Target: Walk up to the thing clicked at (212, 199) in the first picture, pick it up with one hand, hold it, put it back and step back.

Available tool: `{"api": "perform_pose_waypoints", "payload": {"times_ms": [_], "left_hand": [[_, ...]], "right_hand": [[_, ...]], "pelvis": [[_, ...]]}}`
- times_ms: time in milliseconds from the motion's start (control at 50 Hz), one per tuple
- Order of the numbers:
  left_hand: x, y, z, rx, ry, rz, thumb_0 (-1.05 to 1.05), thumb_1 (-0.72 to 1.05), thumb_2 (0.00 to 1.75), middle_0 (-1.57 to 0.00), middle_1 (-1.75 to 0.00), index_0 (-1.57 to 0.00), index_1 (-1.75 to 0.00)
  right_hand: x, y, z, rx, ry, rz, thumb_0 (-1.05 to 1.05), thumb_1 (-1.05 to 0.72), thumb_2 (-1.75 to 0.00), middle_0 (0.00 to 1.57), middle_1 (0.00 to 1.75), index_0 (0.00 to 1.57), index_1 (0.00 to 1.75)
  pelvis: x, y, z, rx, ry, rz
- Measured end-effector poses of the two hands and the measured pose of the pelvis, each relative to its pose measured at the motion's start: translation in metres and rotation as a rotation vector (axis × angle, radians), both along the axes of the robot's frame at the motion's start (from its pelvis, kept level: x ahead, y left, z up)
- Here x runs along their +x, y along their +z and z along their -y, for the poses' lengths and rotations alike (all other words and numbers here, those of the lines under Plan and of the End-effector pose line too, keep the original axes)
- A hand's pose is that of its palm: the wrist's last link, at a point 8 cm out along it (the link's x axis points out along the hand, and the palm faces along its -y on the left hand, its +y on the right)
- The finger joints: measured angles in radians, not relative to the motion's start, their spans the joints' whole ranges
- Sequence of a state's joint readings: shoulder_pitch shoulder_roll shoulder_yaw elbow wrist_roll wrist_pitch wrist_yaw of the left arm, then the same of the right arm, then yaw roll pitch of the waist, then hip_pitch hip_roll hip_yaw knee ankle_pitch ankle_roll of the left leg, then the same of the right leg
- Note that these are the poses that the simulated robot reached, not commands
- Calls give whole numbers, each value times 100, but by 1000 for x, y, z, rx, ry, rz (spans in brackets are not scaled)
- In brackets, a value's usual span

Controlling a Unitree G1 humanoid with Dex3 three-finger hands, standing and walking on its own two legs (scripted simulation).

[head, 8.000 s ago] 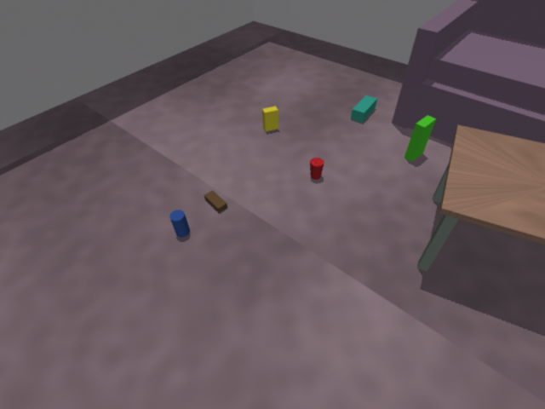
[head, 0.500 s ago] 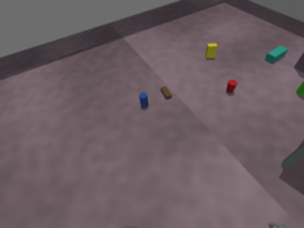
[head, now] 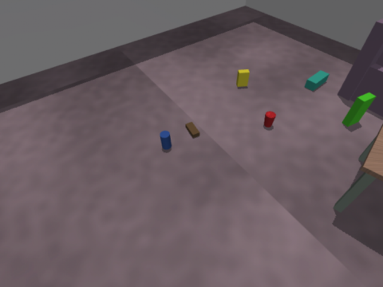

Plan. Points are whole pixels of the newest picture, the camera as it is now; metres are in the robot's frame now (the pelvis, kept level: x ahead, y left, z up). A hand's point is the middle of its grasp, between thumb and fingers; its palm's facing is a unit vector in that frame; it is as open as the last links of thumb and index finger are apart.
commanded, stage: walk up
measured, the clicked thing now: (192, 129) +1.28 +0.02 -0.75
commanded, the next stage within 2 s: stand in 0.24 s
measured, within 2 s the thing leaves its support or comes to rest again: neither
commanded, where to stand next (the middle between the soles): +0.05 +0.01 m, yaw +1 degrees
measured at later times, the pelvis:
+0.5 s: pelvis +0.01 +0.01 +0.01, yaw +1 degrees
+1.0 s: pelvis +0.01 +0.01 +0.01, yaw +2 degrees
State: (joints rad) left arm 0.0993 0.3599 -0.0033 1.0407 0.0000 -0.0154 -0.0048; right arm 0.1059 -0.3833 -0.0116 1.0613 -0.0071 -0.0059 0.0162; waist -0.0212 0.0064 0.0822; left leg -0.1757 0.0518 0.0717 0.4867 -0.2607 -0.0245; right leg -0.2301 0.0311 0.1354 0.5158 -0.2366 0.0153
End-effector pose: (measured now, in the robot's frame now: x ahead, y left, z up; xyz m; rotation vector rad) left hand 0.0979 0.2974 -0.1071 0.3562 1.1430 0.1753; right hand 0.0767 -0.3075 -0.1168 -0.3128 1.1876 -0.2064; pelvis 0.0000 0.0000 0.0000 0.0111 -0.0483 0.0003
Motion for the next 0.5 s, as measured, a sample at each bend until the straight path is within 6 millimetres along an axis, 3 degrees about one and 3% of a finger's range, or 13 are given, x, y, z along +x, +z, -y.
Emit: {"api": "perform_pose_waypoints", "payload": {"times_ms": [500], "left_hand": [[-10, -1, -3, -26, 30, -58, 1, 91, 90, -20, -30, -21, -30]], "right_hand": [[2, 7, -16, 9, -9, -39, 0, -90, -90, 20, 30, 20, 30]], "pelvis": [[6, 10, -8, -7, 16, -1]]}}
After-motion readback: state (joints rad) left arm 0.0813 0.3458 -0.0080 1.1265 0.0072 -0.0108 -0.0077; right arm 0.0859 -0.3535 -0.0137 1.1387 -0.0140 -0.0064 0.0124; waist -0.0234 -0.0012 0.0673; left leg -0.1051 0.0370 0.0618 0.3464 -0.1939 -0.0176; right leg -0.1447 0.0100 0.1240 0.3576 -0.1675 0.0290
